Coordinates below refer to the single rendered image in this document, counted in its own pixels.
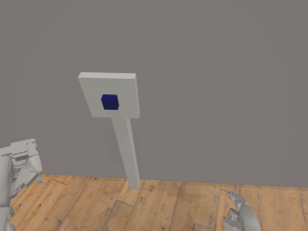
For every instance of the right robot hand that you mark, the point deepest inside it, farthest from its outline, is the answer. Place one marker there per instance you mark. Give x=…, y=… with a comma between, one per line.
x=244, y=220

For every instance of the left robot hand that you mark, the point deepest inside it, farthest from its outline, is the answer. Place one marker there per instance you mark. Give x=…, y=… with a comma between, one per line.
x=24, y=157

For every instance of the button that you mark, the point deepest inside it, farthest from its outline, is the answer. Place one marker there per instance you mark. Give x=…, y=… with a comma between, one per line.
x=110, y=102

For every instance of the panel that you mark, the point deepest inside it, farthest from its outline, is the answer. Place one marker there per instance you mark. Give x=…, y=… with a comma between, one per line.
x=125, y=87

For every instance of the robot left forearm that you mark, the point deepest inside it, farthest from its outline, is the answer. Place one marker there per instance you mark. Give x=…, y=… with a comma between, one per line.
x=6, y=214

